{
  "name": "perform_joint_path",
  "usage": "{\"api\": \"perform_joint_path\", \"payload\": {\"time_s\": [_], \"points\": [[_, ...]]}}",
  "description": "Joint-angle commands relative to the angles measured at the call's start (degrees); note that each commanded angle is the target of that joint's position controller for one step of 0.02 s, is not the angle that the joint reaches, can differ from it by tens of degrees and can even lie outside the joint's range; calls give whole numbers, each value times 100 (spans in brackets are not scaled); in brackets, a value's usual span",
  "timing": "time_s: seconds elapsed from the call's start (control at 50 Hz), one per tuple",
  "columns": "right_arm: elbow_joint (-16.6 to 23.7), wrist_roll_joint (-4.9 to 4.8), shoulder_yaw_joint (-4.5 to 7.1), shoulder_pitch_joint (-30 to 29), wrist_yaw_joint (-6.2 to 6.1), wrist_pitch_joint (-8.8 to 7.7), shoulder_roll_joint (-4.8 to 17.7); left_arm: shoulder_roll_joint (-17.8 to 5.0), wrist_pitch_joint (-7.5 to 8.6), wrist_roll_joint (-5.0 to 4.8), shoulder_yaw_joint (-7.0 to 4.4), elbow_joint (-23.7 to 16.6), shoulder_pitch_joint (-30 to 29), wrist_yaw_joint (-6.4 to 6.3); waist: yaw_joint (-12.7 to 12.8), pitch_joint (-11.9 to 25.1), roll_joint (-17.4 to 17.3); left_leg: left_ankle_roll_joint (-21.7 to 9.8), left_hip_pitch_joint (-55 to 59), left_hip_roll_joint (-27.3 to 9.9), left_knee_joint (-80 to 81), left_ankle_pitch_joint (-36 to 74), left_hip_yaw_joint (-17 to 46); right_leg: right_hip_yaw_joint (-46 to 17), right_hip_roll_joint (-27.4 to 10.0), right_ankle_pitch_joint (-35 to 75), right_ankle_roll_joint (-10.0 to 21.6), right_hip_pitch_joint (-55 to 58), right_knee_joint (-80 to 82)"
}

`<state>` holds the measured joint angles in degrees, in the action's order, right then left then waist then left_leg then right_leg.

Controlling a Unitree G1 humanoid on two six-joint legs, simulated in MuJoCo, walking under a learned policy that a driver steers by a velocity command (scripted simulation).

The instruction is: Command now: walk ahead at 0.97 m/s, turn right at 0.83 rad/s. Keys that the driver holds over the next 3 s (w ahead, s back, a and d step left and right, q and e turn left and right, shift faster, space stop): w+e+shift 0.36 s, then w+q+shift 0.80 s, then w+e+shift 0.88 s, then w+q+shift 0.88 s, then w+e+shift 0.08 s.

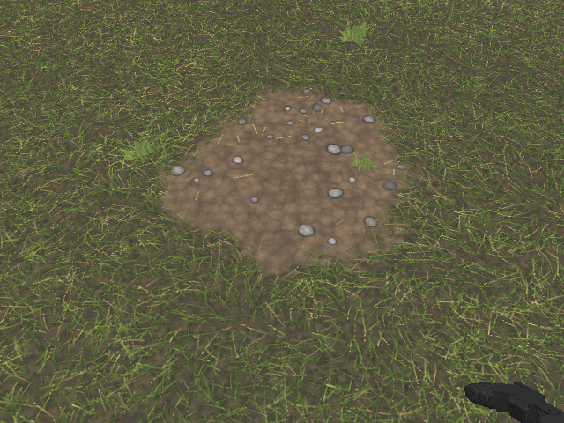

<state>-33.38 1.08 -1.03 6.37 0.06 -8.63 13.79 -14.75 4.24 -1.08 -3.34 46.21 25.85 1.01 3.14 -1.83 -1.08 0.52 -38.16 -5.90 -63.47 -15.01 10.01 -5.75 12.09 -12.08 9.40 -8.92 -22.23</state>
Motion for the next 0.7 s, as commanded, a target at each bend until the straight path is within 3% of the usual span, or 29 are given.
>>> {"api": "perform_joint_path", "payload": {"time_s": [0.02,0.04,0.06,0.1,0.12,0.14,0.16,0.18,0.2,0.22,0.24,0.26,0.28,0.3,0.32,0.36,0.4,0.42,0.46,0.5,0.54,0.56,0.58,0.6,0.62,0.64,0.66,0.68,0.7], "points": [[495,121,131,-354,-12,-32,494,-939,172,-125,-232,-808,-1077,-159,-373,-702,106,289,1542,239,1932,1346,-690,-1316,-931,-293,778,-2654,1414],[562,74,136,-588,-2,-41,443,-1016,165,-153,-270,-750,-841,-176,-162,-529,184,369,2109,408,2360,2043,-770,-1309,-930,-398,618,-2785,1351],[593,-35,193,-659,-9,-31,522,-1067,149,-188,-295,-694,-642,-187,-57,-359,301,447,2416,513,2686,2463,-667,-1470,-1007,-651,492,-2612,1253],[607,-254,316,-719,-43,6,755,-1012,84,-255,-301,-620,-436,-228,4,-213,532,550,2347,544,3238,2330,-348,-1799,-1106,-946,296,-1667,828],[617,-317,364,-758,-50,2,844,-951,37,-263,-303,-594,-348,-240,11,-184,591,534,2249,524,3441,2079,-254,-1941,-1176,-925,207,-1177,541],[587,-354,437,-620,-53,-17,946,-909,-17,-234,-307,-575,-291,-238,-84,-76,649,464,2326,527,3514,1715,-252,-2047,-1272,-665,112,-785,168],[469,-384,583,-2,-64,-35,1130,-913,-63,-155,-305,-586,-332,-205,-462,290,699,321,2839,574,3437,1161,-320,-2000,-1261,169,-63,-499,-605],[308,-409,716,1064,-88,-27,1307,-795,-84,-23,-248,-667,-481,-138,-1099,982,675,146,3993,365,3121,799,-379,-1713,-1080,941,-322,-707,-1972],[131,-312,794,2361,-154,42,1663,-149,-74,182,-31,-862,-398,-85,-1449,2081,-197,-178,5826,-700,2928,-798,871,-1197,-850,-88,-464,-1717,-4181],[-76,-46,848,2333,-2,42,2192,280,40,-304,166,-1222,501,-55,-667,2777,-3285,-1266,6879,-2153,4622,-3213,4792,-644,-553,-1913,-618,-3581,-6117],[109,-72,782,1846,5,97,1563,-299,-15,-446,117,-1049,121,-139,-857,1950,-2291,-1148,6230,-1922,4989,-4254,4881,-450,-1153,-1243,-645,-4253,-6648],[93,-104,681,1613,-41,156,1122,-674,-63,-294,35,-1092,-605,-135,-1025,1123,-1359,-908,5573,-1633,4817,-3185,3545,-214,-1319,-884,-633,-4414,-6651],[-35,-41,645,1537,-47,209,1012,-713,-108,-132,7,-1164,-1071,-115,-1008,640,-278,-781,4841,-1371,4689,-1821,2445,-96,-1560,-709,-620,-4191,-6394],[-150,5,613,1385,-57,217,921,-685,-123,-32,-24,-1311,-1348,-76,-868,285,-214,-780,4226,-1166,4714,-988,1768,-119,-1739,-512,-608,-4011,-6003],[-260,30,574,1296,-59,204,778,-617,-174,-70,-38,-1349,-1404,-10,-734,30,-354,-698,3760,-987,4766,-340,1106,-149,-1925,-502,-602,-3734,-5739],[-440,-98,534,1109,-32,181,607,-404,-317,-198,-2,-1470,-1367,30,-473,-93,-605,-713,3417,-973,5050,-195,626,-86,-2092,-524,-584,-3760,-5628],[-670,-137,510,1333,23,127,574,-171,-323,-117,100,-1521,-1492,43,-396,-347,-243,-937,3146,-938,5272,162,359,-254,-1957,-264,-604,-3903,-5307],[-749,-110,531,1398,35,117,683,-137,-292,-95,130,-1527,-1545,43,-312,-475,-87,-1032,3074,-937,5398,240,250,-391,-1844,-64,-614,-4009,-4960],[-836,-120,574,1418,14,114,922,-289,-194,-46,148,-1618,-1906,102,-216,-747,53,-1107,3014,-882,5711,485,-128,-285,-1762,613,-606,-4083,-3916],[-971,-244,577,1672,6,127,1048,-326,-38,74,201,-1760,-2577,211,-402,-872,228,-1120,2888,-785,6094,820,-315,345,-1832,1339,-611,-3534,-2768],[-1124,-301,584,2022,-10,149,1195,-317,109,44,218,-1884,-3121,317,-592,-963,264,-1119,3034,-805,6267,1241,-481,507,-1638,1657,-655,-2896,-1946],[-1171,-312,591,2095,-20,191,1295,-357,164,13,199,-1914,-3237,351,-599,-936,127,-1077,3266,-851,6194,1598,-536,559,-1528,1568,-658,-2656,-1614],[-1222,-310,578,2168,-25,239,1342,-481,208,2,140,-1926,-3253,357,-550,-795,-21,-1000,3605,-841,5915,2531,-625,654,-1357,1356,-632,-2379,-1329],[-1299,-272,575,2246,-31,277,1445,-647,227,-16,53,-1924,-3034,322,-365,-496,-396,-906,3849,-920,5448,3812,-585,661,-1193,1125,-579,-1845,-1196],[-1380,-219,574,2308,-38,322,1551,-923,215,-42,-83,-1844,-2503,260,-9,-2,-751,-836,4029,-888,4661,5036,-633,729,-1012,772,-482,-1082,-1196],[-1432,-165,559,2215,-53,375,1604,-1160,168,-75,-233,-1640,-1466,165,673,620,-964,-681,3527,-709,3342,5599,-832,838,-917,598,-396,392,-1152],[-1285,-61,466,2082,-79,352,1364,-1391,73,-34,-351,-1319,-155,35,1288,1439,-886,-462,1886,-469,1498,4233,-780,130,-1678,278,-331,2611,-1714],[-1070,-105,178,3019,-59,238,114,-2008,99,187,-421,-1154,178,-5,463,2697,1236,-276,185,476,-843,-966,-477,-2855,-3399,-1978,275,4269,-1008],[-1022,-463,226,2749,-59,122,457,-1604,120,218,-334,-1110,384,37,663,3178,1634,-346,-222,465,-1723,-1127,102,-4502,-3597,-3493,427,3915,398]]}}
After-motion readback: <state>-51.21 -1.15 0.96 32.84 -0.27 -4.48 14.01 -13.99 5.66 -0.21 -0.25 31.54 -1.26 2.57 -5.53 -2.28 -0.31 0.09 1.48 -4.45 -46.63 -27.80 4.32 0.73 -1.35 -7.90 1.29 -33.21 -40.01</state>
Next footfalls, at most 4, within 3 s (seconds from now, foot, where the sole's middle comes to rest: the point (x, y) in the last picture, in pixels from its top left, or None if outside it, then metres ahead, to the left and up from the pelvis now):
0.20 left None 0.41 0.19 -0.77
0.66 right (397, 354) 0.69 -0.24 -0.77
1.12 left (328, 214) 1.14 -0.07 -0.77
1.62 right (358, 118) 1.62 -0.18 -0.77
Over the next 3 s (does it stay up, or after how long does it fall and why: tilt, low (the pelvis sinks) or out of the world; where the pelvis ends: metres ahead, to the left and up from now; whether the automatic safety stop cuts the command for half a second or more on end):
stays up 2.53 -0.35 -0.02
